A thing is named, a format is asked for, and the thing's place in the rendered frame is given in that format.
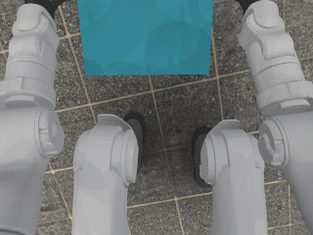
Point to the left robot upper arm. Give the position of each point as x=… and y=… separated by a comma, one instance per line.
x=29, y=138

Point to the left robot thigh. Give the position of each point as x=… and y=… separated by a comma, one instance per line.
x=100, y=186

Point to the robot left hand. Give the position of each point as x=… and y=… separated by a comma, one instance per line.
x=50, y=6

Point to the left robot forearm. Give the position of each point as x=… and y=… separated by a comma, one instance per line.
x=32, y=61

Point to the carton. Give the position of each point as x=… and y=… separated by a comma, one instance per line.
x=145, y=37

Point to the right robot upper arm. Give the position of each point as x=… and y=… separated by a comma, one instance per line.
x=286, y=141

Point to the right robot forearm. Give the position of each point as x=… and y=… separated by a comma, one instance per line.
x=275, y=69

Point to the robot right hand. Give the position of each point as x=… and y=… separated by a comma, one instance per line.
x=246, y=3

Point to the left robot foot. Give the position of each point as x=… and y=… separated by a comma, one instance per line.
x=137, y=124

